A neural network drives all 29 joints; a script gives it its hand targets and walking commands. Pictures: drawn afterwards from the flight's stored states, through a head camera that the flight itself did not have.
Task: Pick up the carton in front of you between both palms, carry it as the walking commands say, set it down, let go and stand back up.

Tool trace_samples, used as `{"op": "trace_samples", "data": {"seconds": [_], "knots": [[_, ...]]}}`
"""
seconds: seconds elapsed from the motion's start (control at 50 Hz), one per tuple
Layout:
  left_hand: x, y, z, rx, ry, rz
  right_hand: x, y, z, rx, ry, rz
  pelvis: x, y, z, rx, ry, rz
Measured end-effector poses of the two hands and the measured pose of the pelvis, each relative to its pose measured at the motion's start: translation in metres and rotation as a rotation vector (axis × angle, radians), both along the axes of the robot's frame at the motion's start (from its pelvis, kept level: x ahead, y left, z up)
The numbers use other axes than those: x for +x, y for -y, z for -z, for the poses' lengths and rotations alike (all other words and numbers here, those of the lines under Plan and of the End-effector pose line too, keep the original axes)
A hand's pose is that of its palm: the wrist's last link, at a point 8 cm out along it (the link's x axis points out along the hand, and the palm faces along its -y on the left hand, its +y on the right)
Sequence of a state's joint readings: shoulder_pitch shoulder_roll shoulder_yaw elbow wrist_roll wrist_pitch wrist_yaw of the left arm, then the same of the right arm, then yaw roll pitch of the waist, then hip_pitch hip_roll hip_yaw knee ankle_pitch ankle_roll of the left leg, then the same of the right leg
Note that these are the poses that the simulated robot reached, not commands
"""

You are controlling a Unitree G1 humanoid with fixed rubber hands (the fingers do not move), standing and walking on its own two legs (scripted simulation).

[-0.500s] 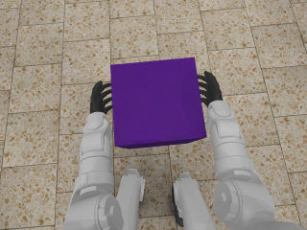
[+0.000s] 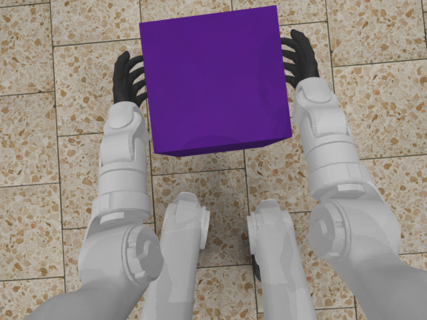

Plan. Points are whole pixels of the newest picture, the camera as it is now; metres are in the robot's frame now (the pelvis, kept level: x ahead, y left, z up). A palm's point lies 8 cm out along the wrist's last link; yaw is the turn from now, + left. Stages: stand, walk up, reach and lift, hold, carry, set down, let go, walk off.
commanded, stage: set down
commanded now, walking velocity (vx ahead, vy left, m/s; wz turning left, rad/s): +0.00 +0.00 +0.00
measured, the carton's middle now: (215, 99) +0.50 +0.04 -0.19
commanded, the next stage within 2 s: none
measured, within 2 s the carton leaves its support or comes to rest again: rests again in 0.98 s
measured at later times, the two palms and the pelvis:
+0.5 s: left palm (146, 109) +0.48 +0.20 -0.25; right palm (277, 88) +0.55 -0.09 -0.25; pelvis -0.01 +0.00 -0.09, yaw +0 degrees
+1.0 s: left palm (149, 114) +0.48 +0.20 -0.28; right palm (275, 93) +0.54 -0.09 -0.28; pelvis -0.01 -0.01 -0.11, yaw +0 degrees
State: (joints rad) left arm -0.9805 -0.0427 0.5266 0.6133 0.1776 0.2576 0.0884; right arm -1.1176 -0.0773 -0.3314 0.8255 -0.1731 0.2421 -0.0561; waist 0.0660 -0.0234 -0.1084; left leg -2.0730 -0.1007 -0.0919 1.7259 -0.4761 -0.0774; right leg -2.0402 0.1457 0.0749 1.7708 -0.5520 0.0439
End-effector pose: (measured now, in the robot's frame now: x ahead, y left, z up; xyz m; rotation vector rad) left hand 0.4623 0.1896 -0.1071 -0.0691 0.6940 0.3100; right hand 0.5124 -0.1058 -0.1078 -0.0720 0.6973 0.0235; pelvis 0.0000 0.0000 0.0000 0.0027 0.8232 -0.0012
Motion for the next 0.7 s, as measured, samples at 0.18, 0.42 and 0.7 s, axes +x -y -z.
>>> {"op": "trace_samples", "data": {"seconds": [0.18,0.42,0.7], "knots": [[0.008,-0.005,0.054,0.002,-0.019,-0.009,0.014,-0.006,0.052,-0.018,-0.016,-0.026,-0.010,-0.003,0.037,-0.001,0.003,0.001],[0.020,-0.011,0.132,0.011,-0.042,-0.019,0.033,-0.013,0.130,-0.031,-0.034,-0.059,-0.014,-0.002,0.084,0.007,0.048,0.012],[0.025,-0.014,0.151,0.011,-0.056,-0.027,0.039,-0.015,0.154,-0.024,-0.048,-0.071,-0.001,0.003,0.104,0.025,0.078,0.021]]}}
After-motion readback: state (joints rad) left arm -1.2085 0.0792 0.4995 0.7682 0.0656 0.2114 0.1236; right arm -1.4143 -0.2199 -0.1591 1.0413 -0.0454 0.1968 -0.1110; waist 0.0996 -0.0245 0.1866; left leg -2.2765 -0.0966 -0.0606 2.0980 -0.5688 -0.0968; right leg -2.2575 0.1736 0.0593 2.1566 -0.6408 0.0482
